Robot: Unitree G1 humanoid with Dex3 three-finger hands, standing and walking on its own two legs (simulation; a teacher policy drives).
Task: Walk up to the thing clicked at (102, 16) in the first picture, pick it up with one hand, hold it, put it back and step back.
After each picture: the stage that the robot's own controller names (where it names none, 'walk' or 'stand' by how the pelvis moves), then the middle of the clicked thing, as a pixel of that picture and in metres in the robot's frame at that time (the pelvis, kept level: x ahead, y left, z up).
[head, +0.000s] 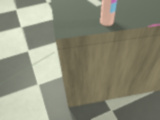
stand; (109, 0) +0.78 -0.09 +0.11
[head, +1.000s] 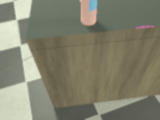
walk; out of the picture +0.69 +0.02 +0.15
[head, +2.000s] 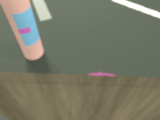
stand; (24, 26) +0.44 +0.24 +0.15
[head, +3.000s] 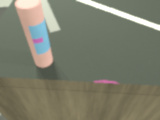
walk; (37, 36) +0.46 +0.20 +0.13
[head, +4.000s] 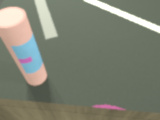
stand; (26, 53) +0.36 +0.20 +0.13
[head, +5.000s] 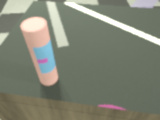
stand; (42, 55) +0.40 +0.18 +0.11
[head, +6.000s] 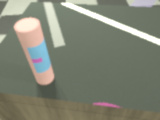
stand; (37, 55) +0.41 +0.19 +0.11
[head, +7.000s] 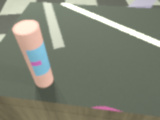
stand; (36, 58) +0.40 +0.19 +0.11
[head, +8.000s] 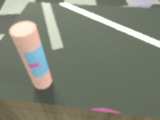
stand; (34, 59) +0.39 +0.20 +0.11
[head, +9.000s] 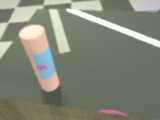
rise first; (42, 62) +0.38 +0.20 +0.11
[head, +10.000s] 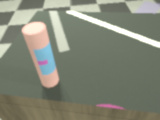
go down; (43, 58) +0.41 +0.19 +0.11
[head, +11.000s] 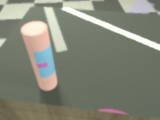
go down; (42, 60) +0.39 +0.18 +0.12
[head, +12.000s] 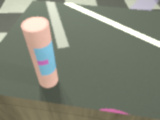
close in; (43, 57) +0.39 +0.18 +0.12
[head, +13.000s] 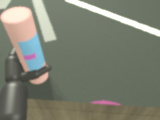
close; (29, 51) +0.39 +0.19 +0.14
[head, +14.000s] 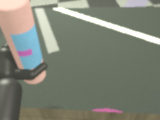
lift; (25, 46) +0.34 +0.17 +0.23
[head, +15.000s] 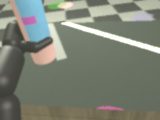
lift; (32, 19) +0.35 +0.15 +0.33
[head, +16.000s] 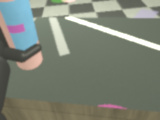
hold; (17, 23) +0.31 +0.17 +0.33
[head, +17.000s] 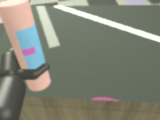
hold; (28, 49) +0.35 +0.18 +0.21
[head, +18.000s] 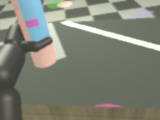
crouch; (33, 23) +0.38 +0.15 +0.31
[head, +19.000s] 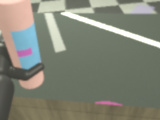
crouch; (23, 47) +0.31 +0.17 +0.26
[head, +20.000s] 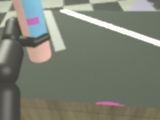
lower; (31, 20) +0.41 +0.17 +0.27
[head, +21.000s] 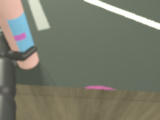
lower; (17, 33) +0.45 +0.21 +0.16
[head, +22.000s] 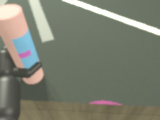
lower; (22, 50) +0.40 +0.20 +0.15
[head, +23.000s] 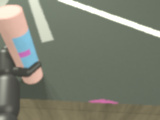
lower; (22, 50) +0.40 +0.20 +0.15
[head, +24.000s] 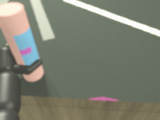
lower; (23, 47) +0.41 +0.20 +0.15
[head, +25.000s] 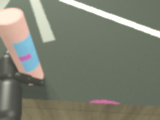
withdraw; (23, 52) +0.39 +0.20 +0.15
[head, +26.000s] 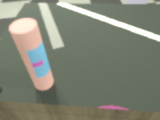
sink last; (35, 59) +0.38 +0.19 +0.13
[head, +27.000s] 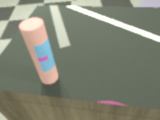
stand; (42, 54) +0.41 +0.20 +0.12
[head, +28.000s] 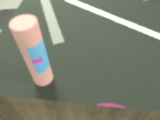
stand; (35, 55) +0.39 +0.19 +0.12
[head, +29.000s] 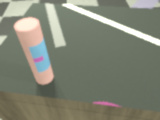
stand; (37, 55) +0.41 +0.20 +0.11
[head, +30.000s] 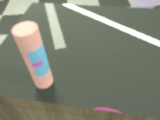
stand; (36, 59) +0.39 +0.20 +0.11
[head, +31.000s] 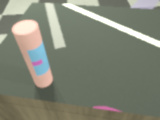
stand; (36, 58) +0.40 +0.20 +0.11
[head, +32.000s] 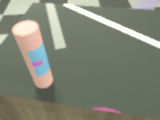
stand; (36, 58) +0.40 +0.20 +0.11
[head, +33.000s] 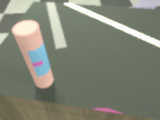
stand; (36, 58) +0.39 +0.19 +0.11
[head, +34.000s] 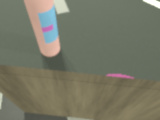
walk; (44, 23) +0.46 +0.15 +0.12
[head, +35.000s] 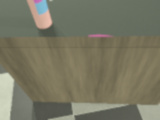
walk; out of the picture +0.64 +0.23 +0.14
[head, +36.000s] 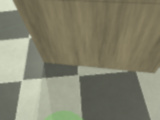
walk; out of the picture +0.95 +0.18 +0.14
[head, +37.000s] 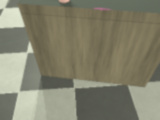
stand; out of the picture +1.01 +0.19 +0.12
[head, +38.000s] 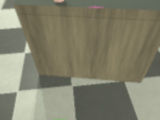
stand; out of the picture +1.04 +0.20 +0.11
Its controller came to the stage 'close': yes
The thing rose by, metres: 0.24
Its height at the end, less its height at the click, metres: +0.00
